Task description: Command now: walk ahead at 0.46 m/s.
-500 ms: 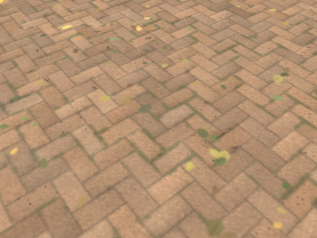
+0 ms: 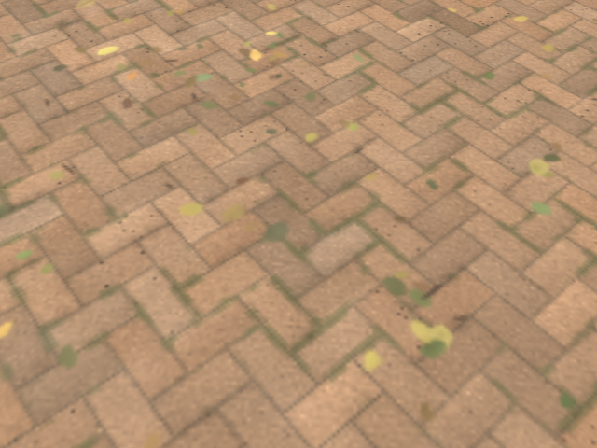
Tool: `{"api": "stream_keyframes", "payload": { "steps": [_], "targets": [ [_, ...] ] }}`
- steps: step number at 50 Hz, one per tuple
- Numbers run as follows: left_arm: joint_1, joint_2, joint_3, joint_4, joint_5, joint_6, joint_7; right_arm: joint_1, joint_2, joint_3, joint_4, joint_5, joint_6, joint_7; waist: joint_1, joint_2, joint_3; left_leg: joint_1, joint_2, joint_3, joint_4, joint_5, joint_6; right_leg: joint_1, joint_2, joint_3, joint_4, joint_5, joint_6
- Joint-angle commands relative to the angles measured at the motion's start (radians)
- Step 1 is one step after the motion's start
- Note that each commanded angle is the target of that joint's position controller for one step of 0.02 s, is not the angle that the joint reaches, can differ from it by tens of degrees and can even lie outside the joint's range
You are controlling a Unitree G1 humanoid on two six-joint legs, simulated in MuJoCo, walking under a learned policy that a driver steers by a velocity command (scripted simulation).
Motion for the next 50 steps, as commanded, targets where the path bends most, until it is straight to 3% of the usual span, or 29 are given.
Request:
{"api": "stream_keyframes", "payload": {
  "steps": [1,5,7,9,10,11,12,13,14,15,17,18,20,23,26,29,32,34,35,36,37,38,39,40,41,42,44,47,50],
  "targets": [
    [-0.122,0.005,-0.008,-0.085,-0.007,-0.002,-0.004,0.061,-0.112,-0.009,-0.022,0.000,-0.014,-0.004,0.000,0.105,0.135,-0.054,0.238,-0.130,-0.107,0.447,0.096,-0.083,0.018,-0.044,-0.165,0.080,0.014],
    [-0.215,0.013,-0.013,-0.128,-0.016,-0.005,-0.002,0.089,-0.132,-0.012,-0.009,0.001,-0.019,-0.012,-0.012,0.123,0.139,-0.007,0.257,-0.101,-0.095,0.583,0.092,0.023,0.056,-0.079,-0.351,0.123,-0.023],
    [-0.182,0.035,-0.004,-0.129,-0.015,-0.011,0.007,0.067,-0.147,-0.016,-0.009,-0.003,-0.021,-0.014,0.019,0.121,0.112,0.050,0.273,-0.082,-0.021,0.787,0.084,0.099,0.085,-0.085,-0.390,0.088,-0.062],
    [-0.007,0.072,0.018,-0.078,-0.015,-0.023,0.021,0.041,-0.174,-0.026,-0.011,-0.009,-0.016,-0.018,0.095,0.130,0.010,0.098,0.272,-0.061,0.201,1.020,0.066,0.273,0.138,-0.089,-0.410,0.014,-0.102],
    [0.155,0.092,0.032,-0.024,-0.011,-0.031,0.029,0.024,-0.182,-0.029,-0.015,-0.005,-0.010,-0.018,0.162,0.113,-0.070,0.050,0.247,-0.041,0.398,0.972,0.052,0.459,0.145,-0.086,-0.479,0.048,-0.123],
    [0.308,0.155,0.054,0.011,0.014,-0.037,0.039,0.032,-0.157,-0.021,-0.033,0.003,-0.008,-0.012,0.209,0.057,-0.169,-0.137,0.208,-0.021,0.671,0.674,0.043,0.697,-0.015,0.085,-0.496,-0.075,-0.163],
    [0.359,0.246,0.076,0.008,0.033,-0.034,0.036,0.152,-0.035,-0.003,-0.054,0.040,-0.003,0.005,0.140,-0.166,-0.292,-0.499,0.015,0.003,1.097,-0.113,0.003,0.954,-0.333,0.626,-0.592,-0.193,-0.316],
    [0.273,0.214,0.072,0.003,-0.009,-0.019,0.024,0.082,-0.133,-0.029,-0.057,0.021,-0.001,0.006,0.129,-0.062,-0.276,-0.604,0.014,-0.135,1.200,-0.198,0.021,0.886,-0.315,0.772,-0.721,-0.301,-0.319],
    [0.154,0.159,0.055,-0.016,-0.022,-0.022,0.022,-0.026,-0.145,-0.034,-0.099,0.012,-0.002,0.006,0.087,-0.029,-0.106,-0.663,0.078,-0.137,1.170,-0.107,0.029,0.737,-0.289,0.595,-0.742,-0.315,-0.279],
    [0.105,0.095,0.038,-0.021,-0.020,-0.032,0.019,-0.085,-0.138,-0.034,-0.112,0.005,-0.008,0.008,0.070,0.040,-0.029,-0.635,0.113,-0.135,1.106,-0.043,0.030,0.606,-0.248,0.485,-0.776,-0.201,-0.248],
    [0.111,0.028,0.015,0.009,-0.016,-0.049,0.028,-0.070,-0.100,-0.034,-0.106,-0.019,0.013,0.015,0.005,0.035,0.018,-0.530,0.155,-0.135,1.000,-0.017,0.015,0.451,-0.168,0.319,-0.805,-0.019,-0.189],
    [0.136,0.024,0.010,0.023,-0.015,-0.057,0.032,-0.054,-0.079,-0.032,-0.101,-0.023,0.026,0.020,-0.008,0.025,0.017,-0.502,0.158,-0.130,0.968,-0.018,0.006,0.429,-0.153,0.275,-0.810,0.041,-0.182],
    [0.186,0.053,0.012,0.040,-0.018,-0.070,0.036,-0.085,-0.074,-0.032,-0.117,-0.026,0.043,0.027,-0.019,0.014,0.031,-0.526,0.166,-0.106,0.913,-0.002,-0.011,0.418,-0.135,0.216,-0.824,0.129,-0.183],
    [0.237,0.081,0.012,0.046,-0.020,-0.071,0.034,-0.233,-0.096,-0.033,-0.173,-0.025,0.056,0.035,0.000,0.003,0.074,-0.636,0.190,-0.073,0.789,0.105,-0.040,0.443,-0.114,0.164,-0.866,0.143,-0.176],
    [0.269,0.066,-0.001,0.052,-0.021,-0.069,0.034,-0.333,-0.080,-0.022,-0.204,-0.010,0.051,0.031,0.015,-0.002,0.092,-0.592,0.157,-0.018,0.579,0.193,-0.059,0.453,-0.070,0.054,-0.806,0.546,-0.137],
    [0.334,0.067,-0.009,0.078,-0.021,-0.064,0.039,-0.382,-0.066,-0.009,-0.207,0.001,0.046,0.021,0.050,-0.044,0.049,-0.505,0.098,0.028,0.446,0.272,-0.048,0.519,-0.053,0.004,-0.737,0.719,-0.095],
    [0.334,0.067,-0.013,0.089,-0.012,-0.055,0.049,-0.372,-0.091,-0.012,-0.197,-0.002,0.036,0.008,0.046,-0.074,0.035,-0.459,0.071,0.015,0.376,0.229,-0.021,0.601,-0.079,0.019,-0.652,0.763,-0.099],
    [0.302,0.078,-0.009,0.087,-0.011,-0.052,0.059,-0.258,-0.122,-0.026,-0.153,-0.009,0.022,-0.003,-0.004,-0.070,0.003,-0.350,0.042,0.002,0.290,0.196,0.008,0.636,-0.089,0.042,-0.524,0.806,-0.089],
    [0.284,0.086,-0.007,0.088,-0.021,-0.049,0.060,-0.164,-0.131,-0.032,-0.119,-0.018,0.006,-0.008,-0.055,-0.028,-0.027,-0.239,0.047,-0.002,0.163,0.329,0.020,0.626,-0.061,0.026,-0.395,0.729,-0.066],
    [0.308,0.070,-0.013,0.076,-0.033,-0.051,0.063,-0.062,-0.190,-0.045,-0.090,-0.034,-0.009,-0.013,-0.068,0.034,-0.115,-0.032,0.184,-0.107,0.206,0.741,0.041,0.506,-0.022,0.012,-0.229,0.457,-0.036],
    [0.471,-0.032,-0.033,0.091,-0.078,-0.039,0.066,-0.008,-0.238,-0.054,-0.088,-0.038,-0.005,-0.011,-0.022,0.219,-0.288,0.226,0.478,-0.376,0.289,1.236,0.228,0.308,0.110,-0.034,0.081,-0.270,-0.001],
    [0.478,0.017,-0.017,0.118,-0.071,-0.017,0.070,-0.043,-0.199,-0.044,-0.099,0.011,0.009,-0.003,-0.020,0.172,-0.357,0.188,0.506,-0.462,0.246,1.207,0.303,0.272,0.139,0.066,0.185,-0.495,0.009],
    [0.391,0.038,-0.008,0.102,-0.034,-0.004,0.068,-0.130,-0.167,-0.034,-0.115,0.020,0.017,-0.002,-0.004,0.118,-0.234,0.050,0.458,-0.394,0.180,1.002,0.283,0.240,0.108,0.098,0.205,-0.464,0.016],
    [0.313,0.022,-0.008,0.088,-0.010,0.001,0.063,-0.202,-0.123,-0.019,-0.122,0.013,0.023,-0.008,0.012,0.089,-0.123,-0.071,0.408,-0.342,0.122,0.822,0.241,0.224,0.086,0.103,0.164,-0.414,0.021],
    [0.278,0.009,-0.007,0.085,-0.002,0.010,0.058,-0.231,-0.092,-0.006,-0.121,0.008,0.025,-0.017,0.034,0.083,-0.058,-0.171,0.363,-0.280,0.077,0.741,0.197,0.255,0.060,0.110,0.090,-0.368,0.029],
    [0.287,-0.007,-0.010,0.089,0.002,0.023,0.053,-0.250,-0.081,0.001,-0.115,0.006,0.028,-0.025,0.062,0.104,-0.040,-0.243,0.319,-0.223,0.053,0.674,0.162,0.314,0.048,0.101,0.015,-0.337,0.039],
    [0.324,-0.035,-0.019,0.117,-0.004,0.045,0.056,-0.237,-0.097,0.002,-0.103,-0.006,0.028,-0.027,0.078,0.111,-0.062,-0.273,0.278,-0.177,0.047,0.604,0.129,0.392,0.067,0.066,-0.100,-0.318,0.048],
    [0.281,-0.027,-0.024,0.122,-0.012,0.070,0.072,-0.215,-0.133,-0.003,-0.094,-0.007,0.034,-0.022,0.061,0.127,-0.070,-0.280,0.273,-0.197,0.012,0.314,0.118,0.414,0.068,0.047,-0.246,-0.291,0.051],
    [0.247,-0.017,-0.029,0.125,-0.012,0.076,0.070,-0.229,-0.145,-0.008,-0.091,0.003,0.058,-0.019,0.061,0.140,-0.028,-0.362,0.255,-0.220,-0.044,-0.103,0.081,0.470,0.065,0.026,-0.372,-0.173,0.039]
  ]
}}
Velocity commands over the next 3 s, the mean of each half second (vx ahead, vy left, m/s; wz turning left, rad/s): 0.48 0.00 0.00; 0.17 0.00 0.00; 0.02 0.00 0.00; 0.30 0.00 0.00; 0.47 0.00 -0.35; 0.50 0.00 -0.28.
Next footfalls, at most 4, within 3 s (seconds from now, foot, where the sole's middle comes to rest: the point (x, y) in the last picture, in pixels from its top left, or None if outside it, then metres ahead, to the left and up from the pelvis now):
0.22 right None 0.31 -0.09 -0.78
0.72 left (263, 422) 0.56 0.07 -0.78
1.06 right None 0.50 -0.13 -0.78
2.30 right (316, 280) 0.96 -0.06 -0.78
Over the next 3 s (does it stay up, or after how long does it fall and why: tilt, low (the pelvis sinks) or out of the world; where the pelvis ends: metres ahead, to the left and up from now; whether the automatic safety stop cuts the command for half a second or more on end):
stays up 1.21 -0.04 -0.01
